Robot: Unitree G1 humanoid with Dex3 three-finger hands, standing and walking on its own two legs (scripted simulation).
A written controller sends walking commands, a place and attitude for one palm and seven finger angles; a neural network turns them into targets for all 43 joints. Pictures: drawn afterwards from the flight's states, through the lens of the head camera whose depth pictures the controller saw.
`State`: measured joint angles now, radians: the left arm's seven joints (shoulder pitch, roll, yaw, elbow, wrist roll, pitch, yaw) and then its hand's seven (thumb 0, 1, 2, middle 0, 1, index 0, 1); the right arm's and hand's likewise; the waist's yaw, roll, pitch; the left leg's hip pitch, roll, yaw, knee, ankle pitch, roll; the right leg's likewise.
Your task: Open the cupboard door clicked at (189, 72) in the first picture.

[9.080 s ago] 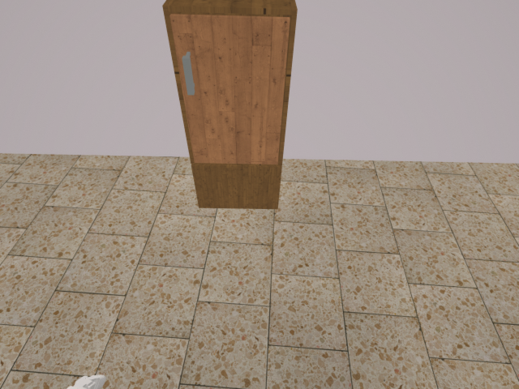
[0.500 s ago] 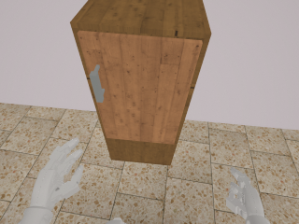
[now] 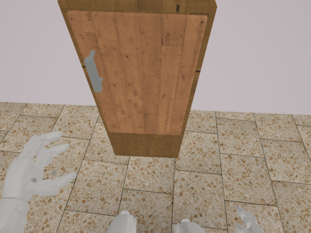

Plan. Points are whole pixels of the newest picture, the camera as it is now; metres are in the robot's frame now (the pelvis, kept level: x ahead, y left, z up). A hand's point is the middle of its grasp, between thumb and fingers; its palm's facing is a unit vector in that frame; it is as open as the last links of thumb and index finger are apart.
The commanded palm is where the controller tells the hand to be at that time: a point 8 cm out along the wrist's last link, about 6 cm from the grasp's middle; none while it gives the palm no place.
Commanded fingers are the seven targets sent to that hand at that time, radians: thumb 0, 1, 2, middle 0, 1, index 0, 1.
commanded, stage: raise the hand with hooked fingers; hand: left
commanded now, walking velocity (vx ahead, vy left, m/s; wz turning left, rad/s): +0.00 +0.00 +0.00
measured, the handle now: (95, 71) +0.58 +0.21 +0.06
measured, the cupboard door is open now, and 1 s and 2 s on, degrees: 0 0 0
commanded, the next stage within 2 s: move the hooked fingers beside the handle in 1.26 s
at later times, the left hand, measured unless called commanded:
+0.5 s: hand (26, 158) +0.28 +0.31 +0.06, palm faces +0.01 -1.00 -0.05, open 13.7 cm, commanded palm +0.25 +0.35 +0.07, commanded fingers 0.00 -0.50 0.30 -0.30 -1.20 -0.30 -1.20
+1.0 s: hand (31, 145) +0.30 +0.30 +0.08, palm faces -0.03 -1.00 -0.04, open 14.0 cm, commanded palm +0.28 +0.35 +0.08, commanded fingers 0.00 -0.50 0.30 -0.30 -1.20 -0.30 -1.20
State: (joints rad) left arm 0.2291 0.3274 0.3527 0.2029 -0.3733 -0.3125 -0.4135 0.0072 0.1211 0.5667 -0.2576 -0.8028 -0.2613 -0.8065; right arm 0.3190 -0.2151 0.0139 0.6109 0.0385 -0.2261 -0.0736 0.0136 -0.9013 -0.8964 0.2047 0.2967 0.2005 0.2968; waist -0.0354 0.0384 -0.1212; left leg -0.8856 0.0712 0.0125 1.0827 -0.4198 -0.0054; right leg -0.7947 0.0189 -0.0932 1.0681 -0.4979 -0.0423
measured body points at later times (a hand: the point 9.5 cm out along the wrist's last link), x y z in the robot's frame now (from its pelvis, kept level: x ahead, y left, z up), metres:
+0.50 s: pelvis +0.02 +0.04 +0.01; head +0.07 +0.07 +0.46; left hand +0.27 +0.36 +0.07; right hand +0.21 -0.19 -0.04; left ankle +0.06 +0.12 -0.66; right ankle +0.02 -0.10 -0.66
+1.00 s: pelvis +0.02 +0.03 +0.02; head +0.08 +0.05 +0.47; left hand +0.30 +0.35 +0.08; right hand +0.16 -0.23 -0.06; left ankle +0.06 +0.12 -0.66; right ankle +0.02 -0.10 -0.66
